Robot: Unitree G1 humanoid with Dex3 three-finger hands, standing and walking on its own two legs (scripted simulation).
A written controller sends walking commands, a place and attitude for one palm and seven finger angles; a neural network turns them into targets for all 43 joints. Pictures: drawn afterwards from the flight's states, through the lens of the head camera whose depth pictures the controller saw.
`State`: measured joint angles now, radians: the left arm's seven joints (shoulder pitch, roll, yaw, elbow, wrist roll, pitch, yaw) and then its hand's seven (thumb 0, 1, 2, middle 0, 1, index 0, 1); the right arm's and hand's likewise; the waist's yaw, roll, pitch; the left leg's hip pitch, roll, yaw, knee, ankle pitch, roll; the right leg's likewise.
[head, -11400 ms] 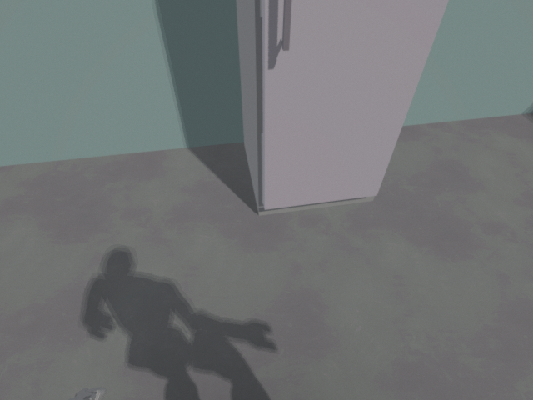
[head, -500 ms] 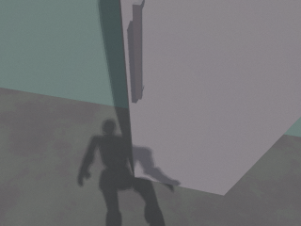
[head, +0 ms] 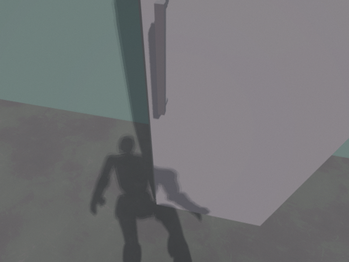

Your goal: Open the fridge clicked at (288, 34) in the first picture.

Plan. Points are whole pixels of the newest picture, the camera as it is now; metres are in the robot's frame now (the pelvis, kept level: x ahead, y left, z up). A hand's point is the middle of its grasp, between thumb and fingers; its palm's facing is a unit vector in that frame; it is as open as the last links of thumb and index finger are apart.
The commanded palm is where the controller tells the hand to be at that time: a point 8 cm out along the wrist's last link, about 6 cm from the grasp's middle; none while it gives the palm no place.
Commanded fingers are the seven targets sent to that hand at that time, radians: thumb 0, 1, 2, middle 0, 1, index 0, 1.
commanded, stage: look again from close up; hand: left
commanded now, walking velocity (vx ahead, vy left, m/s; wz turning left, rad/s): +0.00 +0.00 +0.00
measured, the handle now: (163, 64) +0.49 +0.07 +0.21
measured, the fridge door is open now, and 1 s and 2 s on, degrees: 0 0 0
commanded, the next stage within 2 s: raise the hand to about handle height in 0.42 s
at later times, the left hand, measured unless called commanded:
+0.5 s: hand out of the picture +0.07 +0.25 -0.16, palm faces +0.00 -0.95 -0.32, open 7.4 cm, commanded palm none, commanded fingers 0.00 0.90 0.90 -0.20 -0.30 -0.20 -0.30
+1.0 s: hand (62, 239) +0.16 +0.24 +0.00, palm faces -0.04 -1.00 -0.02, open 8.9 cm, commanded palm +0.13 +0.29 +0.02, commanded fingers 0.00 0.32 0.65 -0.24 -0.68 -0.24 -0.68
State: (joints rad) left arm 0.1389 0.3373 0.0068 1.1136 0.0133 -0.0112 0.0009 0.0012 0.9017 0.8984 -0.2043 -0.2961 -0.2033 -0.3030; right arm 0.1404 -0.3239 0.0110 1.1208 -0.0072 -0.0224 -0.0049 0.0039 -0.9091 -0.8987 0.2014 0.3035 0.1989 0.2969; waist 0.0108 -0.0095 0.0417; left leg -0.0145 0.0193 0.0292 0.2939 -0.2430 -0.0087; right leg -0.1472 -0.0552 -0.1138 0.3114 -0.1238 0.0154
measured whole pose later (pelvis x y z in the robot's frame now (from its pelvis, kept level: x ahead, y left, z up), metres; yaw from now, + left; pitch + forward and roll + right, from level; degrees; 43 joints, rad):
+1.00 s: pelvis -0.04 -0.01 -0.06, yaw +0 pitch +5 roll -1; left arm 0.28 0.31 0.40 0.25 -0.43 -0.41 -0.63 0.01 0.53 0.74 -0.23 -0.53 -0.23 -0.54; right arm 0.22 -0.28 0.01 0.57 0.05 -0.31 -0.08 0.01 -0.91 -0.90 0.20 0.30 0.20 0.30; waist 0.03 0.01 -0.03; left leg -0.51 0.04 0.01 0.93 -0.51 -0.02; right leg -0.62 -0.07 -0.10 0.88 -0.34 0.00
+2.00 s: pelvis +0.00 +0.00 -0.01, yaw +1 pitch -3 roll -1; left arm -0.15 0.53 0.51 0.06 -0.35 0.22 -0.56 -0.01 -0.49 0.31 -0.30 -1.19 -0.30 -1.19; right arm 0.23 -0.28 0.10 0.60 0.08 -0.25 -0.10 0.01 -0.91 -0.90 0.20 0.30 0.20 0.30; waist 0.06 0.07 -0.02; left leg -0.08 0.02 0.01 0.45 -0.33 0.00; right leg -0.19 -0.06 -0.12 0.44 -0.20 0.01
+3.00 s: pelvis -0.01 +0.00 -0.01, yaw +1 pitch -3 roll +0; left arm -0.35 0.52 0.44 0.15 -0.29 0.33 -0.51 -0.02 -0.51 0.30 -0.31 -1.20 -0.30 -1.20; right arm 0.22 -0.28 0.10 0.60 0.09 -0.21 -0.09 0.01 -0.91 -0.90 0.20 0.30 0.20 0.30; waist 0.05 0.06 -0.03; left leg -0.08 0.01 0.01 0.44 -0.30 -0.01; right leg -0.21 -0.07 -0.11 0.45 -0.18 0.01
